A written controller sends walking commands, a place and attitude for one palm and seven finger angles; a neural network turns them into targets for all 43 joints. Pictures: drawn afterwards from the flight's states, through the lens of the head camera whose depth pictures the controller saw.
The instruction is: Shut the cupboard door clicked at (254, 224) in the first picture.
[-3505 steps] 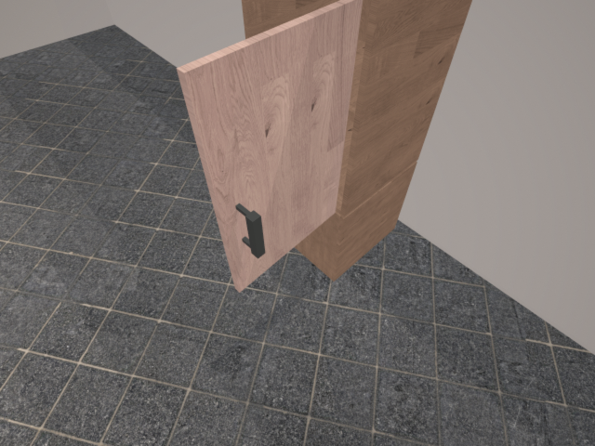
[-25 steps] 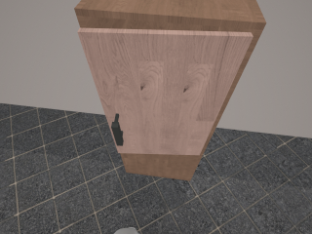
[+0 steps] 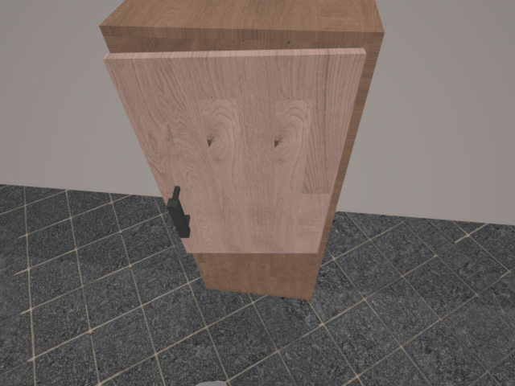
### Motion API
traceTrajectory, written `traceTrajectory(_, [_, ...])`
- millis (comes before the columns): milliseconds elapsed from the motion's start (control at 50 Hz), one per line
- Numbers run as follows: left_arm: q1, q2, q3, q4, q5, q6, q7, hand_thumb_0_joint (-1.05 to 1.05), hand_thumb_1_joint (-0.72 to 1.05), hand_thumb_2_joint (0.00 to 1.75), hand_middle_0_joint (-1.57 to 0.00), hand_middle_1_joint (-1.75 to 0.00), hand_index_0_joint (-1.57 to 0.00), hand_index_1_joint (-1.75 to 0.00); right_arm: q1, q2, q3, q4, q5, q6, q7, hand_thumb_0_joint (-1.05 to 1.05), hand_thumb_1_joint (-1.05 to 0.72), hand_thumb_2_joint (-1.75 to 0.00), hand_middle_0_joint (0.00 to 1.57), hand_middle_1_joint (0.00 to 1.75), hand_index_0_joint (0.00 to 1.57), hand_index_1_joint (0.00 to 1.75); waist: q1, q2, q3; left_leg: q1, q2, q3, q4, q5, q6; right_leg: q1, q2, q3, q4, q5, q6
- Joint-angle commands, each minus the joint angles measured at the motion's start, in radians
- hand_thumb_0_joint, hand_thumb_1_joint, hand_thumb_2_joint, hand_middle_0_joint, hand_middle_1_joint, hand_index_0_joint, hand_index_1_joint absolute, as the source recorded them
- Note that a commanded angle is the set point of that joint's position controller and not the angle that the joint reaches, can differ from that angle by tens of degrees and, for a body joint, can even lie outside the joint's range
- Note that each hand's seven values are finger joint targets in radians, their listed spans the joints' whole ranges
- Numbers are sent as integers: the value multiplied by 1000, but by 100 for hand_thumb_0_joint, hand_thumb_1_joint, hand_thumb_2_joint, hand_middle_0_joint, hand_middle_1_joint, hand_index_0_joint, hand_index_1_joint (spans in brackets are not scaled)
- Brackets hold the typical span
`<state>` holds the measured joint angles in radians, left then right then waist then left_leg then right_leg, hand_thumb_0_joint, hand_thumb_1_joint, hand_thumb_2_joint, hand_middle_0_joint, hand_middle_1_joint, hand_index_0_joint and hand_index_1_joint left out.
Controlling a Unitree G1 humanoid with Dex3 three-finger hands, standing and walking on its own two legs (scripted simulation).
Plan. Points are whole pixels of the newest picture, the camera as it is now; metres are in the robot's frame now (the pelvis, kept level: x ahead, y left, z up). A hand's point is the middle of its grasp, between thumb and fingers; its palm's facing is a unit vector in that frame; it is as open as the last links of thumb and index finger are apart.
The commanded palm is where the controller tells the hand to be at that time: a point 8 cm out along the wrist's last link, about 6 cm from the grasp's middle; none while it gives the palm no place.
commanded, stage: come to a stop and stand still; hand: left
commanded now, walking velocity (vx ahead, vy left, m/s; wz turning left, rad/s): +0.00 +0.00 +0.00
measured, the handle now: (180, 212) +0.48 +0.21 -0.10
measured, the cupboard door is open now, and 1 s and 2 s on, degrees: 6 6 6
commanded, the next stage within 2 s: look again from close up in 0.54 s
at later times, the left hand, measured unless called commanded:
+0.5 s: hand out of the picture -0.02 +0.17 -0.17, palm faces +0.04 -0.99 -0.17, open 7.3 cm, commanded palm none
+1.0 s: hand out of the picture -0.01 +0.21 -0.17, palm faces +0.01 -0.97 -0.24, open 7.3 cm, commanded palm none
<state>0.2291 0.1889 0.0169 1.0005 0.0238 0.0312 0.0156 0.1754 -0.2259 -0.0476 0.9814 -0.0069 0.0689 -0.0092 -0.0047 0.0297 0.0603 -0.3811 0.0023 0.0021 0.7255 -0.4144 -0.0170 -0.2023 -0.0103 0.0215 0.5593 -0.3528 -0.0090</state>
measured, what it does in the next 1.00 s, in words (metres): steps on the spot: left foot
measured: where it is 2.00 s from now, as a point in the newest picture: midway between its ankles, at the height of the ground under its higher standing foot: outside the picture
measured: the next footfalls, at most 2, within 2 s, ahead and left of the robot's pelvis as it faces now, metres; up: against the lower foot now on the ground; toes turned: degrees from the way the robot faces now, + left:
left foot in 0.10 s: +0.03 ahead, +0.13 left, +0.00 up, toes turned +1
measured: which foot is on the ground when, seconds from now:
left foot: up 0.00-0.08, down 0.10-1.00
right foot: down 0.00-1.00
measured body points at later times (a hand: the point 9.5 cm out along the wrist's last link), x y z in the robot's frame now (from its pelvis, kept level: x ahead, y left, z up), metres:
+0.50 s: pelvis -0.02 +0.00 +0.01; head -0.02 +0.00 +0.46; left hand -0.02 +0.22 -0.15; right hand -0.04 -0.22 -0.15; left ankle -0.01 +0.13 -0.73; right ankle -0.03 -0.12 -0.73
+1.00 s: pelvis -0.02 +0.02 +0.00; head -0.02 +0.00 +0.45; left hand -0.01 +0.26 -0.15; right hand +0.00 -0.21 -0.16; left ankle -0.01 +0.13 -0.73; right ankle -0.03 -0.12 -0.73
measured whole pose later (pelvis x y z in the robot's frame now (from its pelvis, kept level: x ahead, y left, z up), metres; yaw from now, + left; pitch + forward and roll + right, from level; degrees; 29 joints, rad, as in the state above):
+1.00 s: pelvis -0.02 +0.02 +0.00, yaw +0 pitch -1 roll +1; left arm 0.29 0.17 -0.02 1.08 0.01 -0.01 0.03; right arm 0.29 -0.18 0.01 1.05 -0.01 -0.02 -0.02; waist 0.00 0.02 0.01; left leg -0.22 -0.02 0.03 0.50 -0.26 0.02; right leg -0.20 -0.03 0.04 0.53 -0.31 0.03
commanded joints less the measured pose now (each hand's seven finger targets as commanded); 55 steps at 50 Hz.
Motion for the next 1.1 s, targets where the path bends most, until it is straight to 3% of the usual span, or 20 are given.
traceTrajectory(0, [-19,157,32,-34,-4,-41,14,0,90,90,-20,-30,-20,-30,49,-44,0,-12,5,-42,-11,0,-90,-90,20,30,20,30,-14,-220,-65,79,19,13,-127,48,-8,61,-191,133,-136,680,-134])
traceTrajectory(20, [-2,154,31,-18,-10,-43,16,0,90,90,-20,-30,-20,-30,64,-42,4,6,5,-49,-14,0,-90,-90,20,30,20,30,-12,-215,-84,125,19,9,-222,130,-7,81,-181,129,-115,682,-113])
traceTrajectory(60, [25,124,23,4,-22,-42,17,0,90,90,-20,-30,-20,-30,96,-67,11,40,0,-71,-23,0,-90,-90,20,30,20,30,1,-95,-122,264,89,-51,-317,510,16,53,-114,90,-97,559,-45])
traceTrajectory(80, [36,105,20,10,-19,-36,18,0,90,90,-20,-30,-20,-30,86,-72,9,53,0,-73,-25,0,-90,-90,20,30,20,30,13,-67,-95,264,118,-62,-310,510,25,30,-89,79,-136,422,-29])
traceTrajectory(100, [39,98,20,20,-19,-34,18,0,90,90,-20,-30,-20,-30,85,-74,13,64,-3,-74,-30,0,-90,-90,20,30,20,30,14,-64,-80,260,122,-57,-303,513,25,30,-85,79,-157,405,-27])
traceTrajectory(120, [22,101,20,33,-19,-27,18,0,90,90,-20,-30,-20,-30,82,-67,15,78,-2,-74,-30,0,-90,-90,20,30,20,30,13,24,-65,239,115,-64,-327,478,27,40,-83,74,-161,343,-25])
traceTrajectory(140, [16,106,20,40,-20,-22,16,0,90,90,-20,-30,-20,-30,87,-63,18,87,-1,-73,-29,0,-90,-90,20,30,20,30,13,46,-47,210,116,-71,-356,427,29,56,-72,63,-169,278,-19])
traceTrajectory(220, [24,90,16,67,-19,-19,10,0,90,90,-20,-30,-20,-30,95,-48,22,104,-5,-65,-27,0,-90,-90,20,30,20,30,16,5,23,160,95,-69,-415,189,21,31,-68,84,-248,104,-23])
traceTrajectory(280, [30,86,15,75,-16,-21,8,0,90,90,-20,-30,-20,-30,125,-35,22,111,-6,-63,-27,0,-90,-90,20,30,20,30,10,-16,46,158,85,-63,-428,138,20,6,-66,92,-277,46,-23])
traceTrajectory(380, [49,71,14,84,-15,-27,8,0,90,90,-20,-30,-20,-30,160,-24,22,113,-7,-66,-27,0,-90,-90,20,30,20,30,3,-57,44,172,81,-52,-423,143,20,-20,-68,94,-287,31,-21])
traceTrajectory(600, [104,39,8,108,-15,-37,14,0,90,90,-20,-30,-20,-30,176,-10,28,120,-1,-83,-33,0,-90,-90,20,30,20,30,3,-39,6,209,96,-60,-409,273,28,2,-71,76,-245,181,-18])
traceTrajectory(620, [192,56,-6,132,3,-79,58,0,90,90,-20,-30,-20,-30,57,-35,31,58,3,-108,-17,0,-90,-90,20,30,20,30,44,53,9,160,98,-4,-175,386,5,-9,-135,106,-219,524,-12])
traceTrajectory(640, [145,113,4,81,-8,-84,50,0,90,90,-20,-30,-20,-30,128,24,33,29,-1,-94,-12,0,-90,-90,20,30,20,30,-22,35,-55,169,54,-21,-219,156,10,-22,-158,144,-215,290,-43])
traceTrajectory(660, [102,98,-1,65,-7,-83,43,0,90,90,-20,-30,-20,-30,171,9,32,36,-5,-96,-10,0,-90,-90,20,30,20,30,-34,37,-59,166,62,-35,-239,167,17,-55,-118,108,-178,115,-53])
traceTrajectory(680, [103,81,-4,57,-5,-83,38,0,90,90,-20,-30,-20,-30,177,13,34,34,-11,-105,-8,0,-90,-90,20,30,20,30,-19,93,-62,168,75,-40,-250,254,27,-52,-92,77,-149,150,-50])
traceTrajectory(760, [121,55,-14,59,-7,-65,29,0,90,90,-20,-30,-20,-30,165,-25,33,9,-6,-101,-12,0,-90,-90,20,30,20,30,-7,-28,15,101,87,-85,-312,177,53,-67,-53,58,-135,30,-36])
traceTrajectory(860, [118,64,-15,51,-7,-56,24,0,90,90,-20,-30,-20,-30,146,-52,31,11,-7,-101,-12,0,-90,-90,20,30,20,30,3,-31,56,87,88,-101,-370,115,60,-78,-48,56,-128,31,-28])
traceTrajectory(880, [116,71,-14,49,-5,-57,24,0,90,90,-20,-30,-20,-30,142,-50,32,14,-8,-103,-11,0,-90,-90,20,30,20,30,6,-18,56,88,87,-99,-373,138,63,-68,-52,55,-126,55,-28])
traceTrajectory(960, [102,89,-11,44,-9,-58,22,0,90,90,-20,-30,-20,-30,133,-67,32,25,-7,-106,-12,0,-90,-90,20,30,20,30,7,-60,18,139,87,-78,-359,215,61,-55,-62,62,-134,105,-23])
traceTrajectory(1080, [75,125,-4,39,-10,-59,21,0,90,90,-20,-30,-20,-30,110,-86,31,42,-6,-112,-15,0,-90,-90,20,30,20,30,9,-29,-19,179,94,-63,-345,322,62,-19,-68,63,-127,193,-21])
